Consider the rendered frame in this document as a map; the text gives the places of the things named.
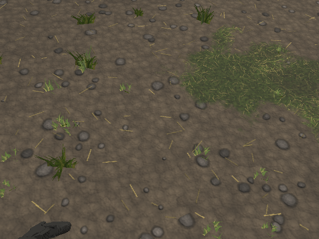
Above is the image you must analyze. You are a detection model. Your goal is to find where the left robot hand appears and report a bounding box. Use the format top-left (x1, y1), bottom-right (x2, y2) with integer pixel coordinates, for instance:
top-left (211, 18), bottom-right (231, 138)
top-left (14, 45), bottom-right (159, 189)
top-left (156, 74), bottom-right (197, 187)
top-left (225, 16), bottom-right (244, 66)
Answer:
top-left (18, 221), bottom-right (72, 239)

